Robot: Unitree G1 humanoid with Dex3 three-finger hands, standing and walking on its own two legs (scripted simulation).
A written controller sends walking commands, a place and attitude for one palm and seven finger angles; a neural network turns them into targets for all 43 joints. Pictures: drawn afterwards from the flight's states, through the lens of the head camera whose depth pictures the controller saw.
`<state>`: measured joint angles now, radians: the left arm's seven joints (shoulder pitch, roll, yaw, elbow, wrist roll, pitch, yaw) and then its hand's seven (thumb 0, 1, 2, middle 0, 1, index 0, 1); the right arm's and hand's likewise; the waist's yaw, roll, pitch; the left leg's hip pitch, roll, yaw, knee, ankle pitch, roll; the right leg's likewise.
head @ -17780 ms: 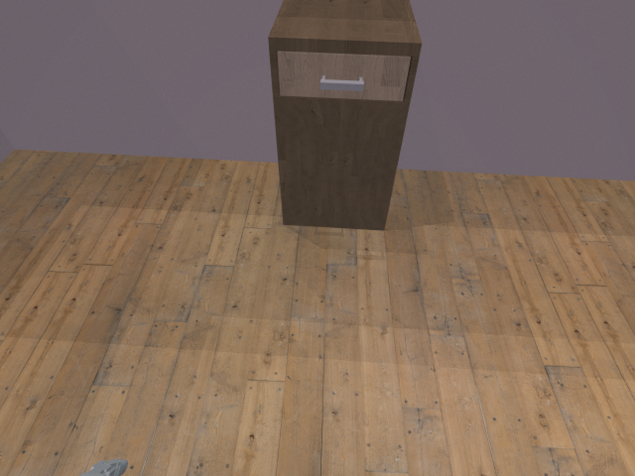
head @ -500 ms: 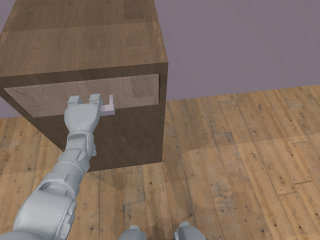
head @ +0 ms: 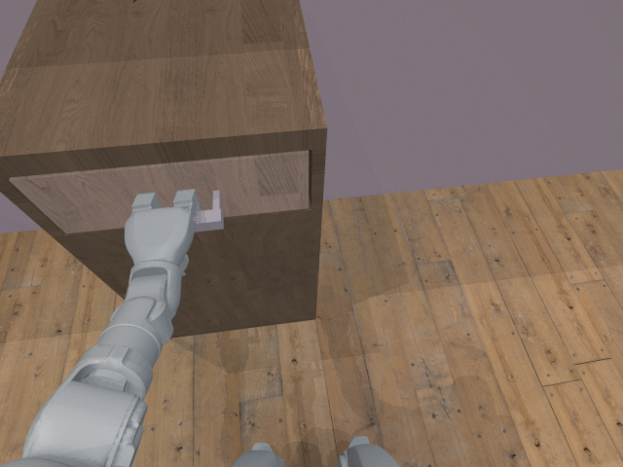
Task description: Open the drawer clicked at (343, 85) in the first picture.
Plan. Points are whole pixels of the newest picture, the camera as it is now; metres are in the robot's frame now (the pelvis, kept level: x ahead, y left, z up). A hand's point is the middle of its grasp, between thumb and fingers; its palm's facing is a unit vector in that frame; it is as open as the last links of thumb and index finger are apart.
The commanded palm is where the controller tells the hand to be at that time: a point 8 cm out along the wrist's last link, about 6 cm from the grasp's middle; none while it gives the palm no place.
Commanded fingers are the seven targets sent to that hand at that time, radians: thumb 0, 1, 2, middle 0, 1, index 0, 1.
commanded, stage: close the thumb around the handle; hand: left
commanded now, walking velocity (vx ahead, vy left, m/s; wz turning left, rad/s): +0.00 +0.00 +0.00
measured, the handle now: (177, 212) +0.48 +0.20 -0.02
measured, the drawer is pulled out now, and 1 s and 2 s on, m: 0.00 0.05 0.20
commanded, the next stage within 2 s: pull the drawer open in 0.26 s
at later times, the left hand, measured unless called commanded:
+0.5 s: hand (174, 251) +0.42 +0.20 -0.04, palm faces -0.04 -0.03 -1.00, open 5.7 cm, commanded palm +0.38 +0.19 +0.02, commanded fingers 0.00 0.90 0.90 -0.40 -1.35 -0.40 -1.35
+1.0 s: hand (173, 284) +0.37 +0.19 -0.04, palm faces -0.01 -0.06 -1.00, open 5.6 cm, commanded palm +0.34 +0.19 +0.02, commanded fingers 0.00 0.90 0.90 -0.40 -1.35 -0.40 -1.35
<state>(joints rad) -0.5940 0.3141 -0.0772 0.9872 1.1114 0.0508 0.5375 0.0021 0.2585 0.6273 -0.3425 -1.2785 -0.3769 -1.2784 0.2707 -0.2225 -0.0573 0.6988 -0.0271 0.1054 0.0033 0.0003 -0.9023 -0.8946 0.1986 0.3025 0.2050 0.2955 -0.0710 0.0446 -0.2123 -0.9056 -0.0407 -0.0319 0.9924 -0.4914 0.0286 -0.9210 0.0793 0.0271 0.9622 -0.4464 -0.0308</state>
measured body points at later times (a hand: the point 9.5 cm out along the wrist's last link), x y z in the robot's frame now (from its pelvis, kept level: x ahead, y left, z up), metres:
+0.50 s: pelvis +0.00 +0.00 +0.00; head +0.10 +0.00 +0.44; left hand +0.42 +0.20 +0.02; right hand +0.06 -0.25 -0.14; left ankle -0.02 +0.10 -0.67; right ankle -0.01 -0.10 -0.67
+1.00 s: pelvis +0.03 +0.01 +0.01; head +0.10 +0.01 +0.46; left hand +0.36 +0.20 +0.02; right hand +0.15 -0.24 -0.11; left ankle -0.02 +0.10 -0.67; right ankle -0.01 -0.10 -0.67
